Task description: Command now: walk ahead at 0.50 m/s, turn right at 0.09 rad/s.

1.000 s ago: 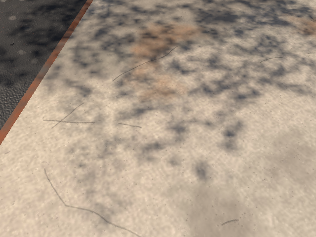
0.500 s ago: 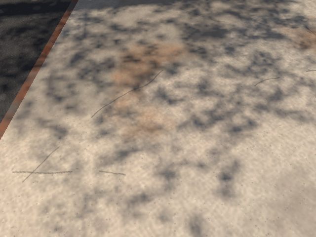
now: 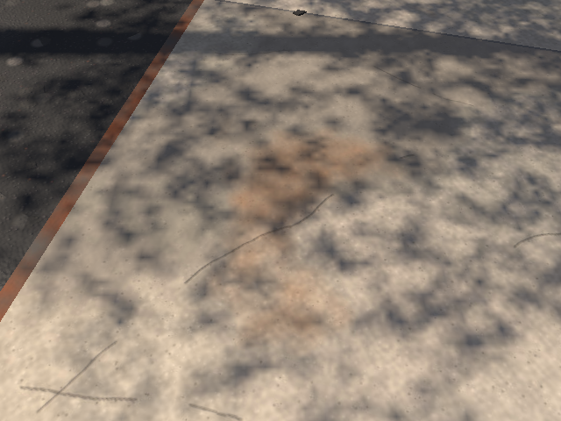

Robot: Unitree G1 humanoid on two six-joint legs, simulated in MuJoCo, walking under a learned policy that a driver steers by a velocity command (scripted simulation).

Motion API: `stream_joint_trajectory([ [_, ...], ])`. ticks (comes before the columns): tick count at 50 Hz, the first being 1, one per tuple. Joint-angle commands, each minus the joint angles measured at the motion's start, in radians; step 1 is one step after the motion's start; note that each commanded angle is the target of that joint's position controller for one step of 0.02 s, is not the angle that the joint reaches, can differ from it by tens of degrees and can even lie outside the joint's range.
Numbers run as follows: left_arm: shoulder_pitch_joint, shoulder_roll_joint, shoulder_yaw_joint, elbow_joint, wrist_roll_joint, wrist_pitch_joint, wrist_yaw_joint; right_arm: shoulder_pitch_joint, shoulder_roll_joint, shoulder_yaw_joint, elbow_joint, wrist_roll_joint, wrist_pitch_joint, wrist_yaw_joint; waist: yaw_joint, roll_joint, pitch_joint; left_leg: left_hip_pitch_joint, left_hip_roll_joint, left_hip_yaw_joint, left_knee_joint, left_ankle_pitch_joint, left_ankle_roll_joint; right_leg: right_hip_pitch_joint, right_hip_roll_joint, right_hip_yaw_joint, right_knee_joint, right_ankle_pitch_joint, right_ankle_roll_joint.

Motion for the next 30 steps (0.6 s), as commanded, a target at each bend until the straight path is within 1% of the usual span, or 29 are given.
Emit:
stream_joint_trajectory([
  [1, 0.033, 0.069, 0.002, -0.079, -0.039, -0.005, -0.007, 0.496, -0.251, -0.08, 0.08, -0.04, -0.027, -0.03, -0.208, 0.116, -0.301, 0.705, 0.29, -0.392, -0.091, -0.142, 0.134, -0.446, -0.105, -0.006, 0.707, 0.489, -0.054],
  [2, 0.094, 0.08, 0.015, -0.07, -0.047, -0.001, -0.007, 0.479, -0.275, -0.09, 0.08, -0.016, -0.01, -0.017, -0.172, 0.218, -0.381, 0.776, 0.442, -0.745, -0.224, -0.157, 0.216, -0.646, 0.029, 0.054, 0.961, -0.101, -0.048],
  [3, 0.012, 0.136, 0.032, -0.077, -0.024, 0.008, -0.003, 0.361, -0.22, -0.076, 0.058, 0.006, -0.002, -0.013, -0.131, 0.074, -0.232, 0.636, 0.398, -0.615, -0.241, -0.225, 0.179, -0.711, -0.05, 0.13, 1.003, -0.023, -0.06],
  [4, -0.058, 0.113, 0.028, -0.094, -0.018, 0.006, -0.008, 0.275, -0.148, -0.056, 0.043, 0.01, -0.008, -0.01, -0.112, 0.026, -0.107, 0.48, 0.359, -0.48, -0.286, -0.21, 0.148, -0.713, -0.088, 0.131, 0.961, 0.06, -0.059],
  [5, -0.077, 0.086, 0.027, -0.094, -0.017, 0.01, -0.012, 0.237, -0.106, -0.044, 0.045, 0.006, -0.016, -0.011, -0.083, 0.014, -0.041, 0.377, 0.311, -0.373, -0.327, -0.164, 0.099, -0.681, -0.12, 0.128, 0.899, 0.109, -0.058],
  [6, -0.079, 0.081, 0.031, -0.097, 0.0, 0.023, -0.017, 0.239, -0.08, -0.035, 0.059, 0.009, -0.025, -0.017, -0.061, 0.041, -0.014, 0.314, 0.274, -0.294, -0.347, -0.103, 0.067, -0.645, -0.138, 0.129, 0.857, 0.132, -0.051],
  [7, -0.057, 0.063, 0.03, -0.088, 0.008, 0.038, -0.025, 0.251, -0.067, -0.031, 0.069, 0.009, -0.032, -0.022, -0.044, 0.055, -0.012, 0.285, 0.252, -0.232, -0.358, -0.06, 0.049, -0.614, -0.141, 0.124, 0.843, 0.149, -0.044],
  [8, -0.059, 0.056, 0.032, -0.092, 0.009, 0.049, -0.03, 0.28, -0.071, -0.031, 0.079, 0.011, -0.041, -0.024, -0.039, 0.055, -0.015, 0.28, 0.248, -0.199, -0.363, -0.003, 0.046, -0.612, -0.139, 0.117, 0.841, 0.163, -0.039],
  [9, -0.077, 0.053, 0.033, -0.103, 0.008, 0.057, -0.035, 0.3, -0.084, -0.033, 0.086, 0.014, -0.049, -0.026, -0.033, 0.05, -0.012, 0.289, 0.244, -0.162, -0.368, 0.045, 0.043, -0.637, -0.141, 0.111, 0.834, 0.186, -0.035],
  [10, -0.109, 0.051, 0.034, -0.117, 0.008, 0.064, -0.038, 0.315, -0.097, -0.036, 0.09, 0.017, -0.054, -0.027, -0.031, 0.049, -0.004, 0.299, 0.241, -0.126, -0.374, 0.078, 0.039, -0.675, -0.147, 0.105, 0.821, 0.218, -0.031],
  [11, -0.146, 0.051, 0.034, -0.132, 0.007, 0.069, -0.041, 0.33, -0.103, -0.037, 0.093, 0.015, -0.056, -0.029, -0.034, 0.048, 0.003, 0.311, 0.237, -0.096, -0.379, 0.1, 0.035, -0.713, -0.153, 0.099, 0.805, 0.252, -0.027],
  [12, -0.184, 0.052, 0.034, -0.147, 0.006, 0.072, -0.044, 0.347, -0.104, -0.037, 0.096, 0.014, -0.057, -0.03, -0.039, 0.049, 0.012, 0.323, 0.232, -0.069, -0.382, 0.121, 0.03, -0.749, -0.156, 0.093, 0.782, 0.288, -0.023],
  [14, -0.26, 0.053, 0.032, -0.178, 0.003, 0.072, -0.051, 0.376, -0.097, -0.033, 0.103, 0.013, -0.057, -0.032, -0.051, 0.052, 0.029, 0.344, 0.218, -0.017, -0.386, 0.169, 0.02, -0.792, -0.155, 0.075, 0.702, 0.356, -0.016],
  [17, -0.366, 0.039, 0.02, -0.221, 0.0, 0.067, -0.059, 0.404, -0.099, -0.03, 0.11, 0.014, -0.056, -0.038, -0.07, 0.052, 0.047, 0.371, 0.202, 0.057, -0.373, 0.266, 0.006, -0.771, -0.136, 0.024, 0.516, 0.431, -0.012],
  [19, -0.432, 0.034, 0.013, -0.25, 0.003, 0.066, -0.062, 0.44, -0.112, -0.031, 0.122, 0.014, -0.053, -0.045, -0.089, 0.055, 0.054, 0.42, 0.218, 0.087, -0.366, 0.328, 0.004, -0.754, -0.123, -0.022, 0.42, 0.442, -0.024],
  [21, -0.474, 0.04, 0.011, -0.274, 0.006, 0.065, -0.064, 0.475, -0.122, -0.034, 0.136, 0.011, -0.046, -0.052, -0.101, 0.054, 0.058, 0.493, 0.238, 0.113, -0.335, 0.41, 0.005, -0.747, -0.106, -0.055, 0.358, 0.409, -0.046],
  [22, -0.479, 0.045, 0.012, -0.281, 0.007, 0.064, -0.065, 0.482, -0.128, -0.035, 0.14, 0.01, -0.04, -0.055, -0.097, 0.057, 0.055, 0.526, 0.247, 0.128, -0.306, 0.489, 0.003, -0.732, -0.093, -0.068, 0.336, 0.378, -0.06],
  [24, -0.442, 0.063, 0.021, -0.279, 0.009, 0.065, -0.062, 0.469, -0.151, -0.04, 0.138, 0.007, -0.031, -0.062, -0.067, 0.084, 0.02, 0.575, 0.259, 0.162, -0.2, 0.76, -0.003, -0.655, -0.043, -0.1, 0.317, 0.288, -0.1],
  [25, -0.397, 0.076, 0.028, -0.269, 0.011, 0.066, -0.059, 0.458, -0.166, -0.045, 0.135, 0.004, -0.024, -0.065, -0.044, 0.101, -0.008, 0.591, 0.264, 0.173, -0.117, 0.881, -0.002, -0.601, -0.011, -0.114, 0.316, 0.23, -0.124],
  [26, -0.324, 0.093, 0.038, -0.25, 0.011, 0.065, -0.056, 0.446, -0.181, -0.05, 0.128, 0.002, -0.015, -0.065, -0.013, 0.106, -0.051, 0.593, 0.268, 0.178, 0.01, 0.935, 0.004, -0.524, 0.021, -0.119, 0.299, 0.182, -0.149],
  [27, -0.226, 0.119, 0.052, -0.223, 0.014, 0.058, -0.051, 0.439, -0.194, -0.054, 0.118, 0.004, -0.006, -0.06, 0.026, 0.099, -0.107, 0.553, 0.269, 0.178, 0.183, 0.877, 0.002, -0.399, 0.047, -0.105, 0.246, 0.165, -0.175],
  [28, -0.087, 0.171, 0.076, -0.185, 0.026, 0.051, -0.04, 0.408, -0.199, -0.056, 0.096, 0.01, -0.004, -0.051, 0.103, 0.038, -0.176, 0.393, 0.246, 0.188, 0.448, 0.656, -0.027, -0.18, 0.004, -0.003, 0.146, 0.174, -0.219],
  [29, -0.063, 0.288, 0.107, -0.192, 0.034, 0.052, -0.028, 0.435, -0.093, -0.037, 0.029, 0.026, -0.009, -0.033, 0.054, -0.181, -0.262, -0.031, 0.089, 0.174, 0.833, -0.168, -0.082, 0.136, -0.305, 0.465, 0.123, 0.174, -0.358],
  [30, -0.067, 0.313, 0.111, -0.206, 0.002, 0.067, -0.029, 0.331, -0.148, -0.048, -0.026, 0.021, -0.022, -0.022, 0.058, -0.119, -0.303, -0.232, -0.039, -0.052, 0.996, -0.43, -0.097, 0.179, -0.395, 0.821, -0.032, 0.18, -0.423],
])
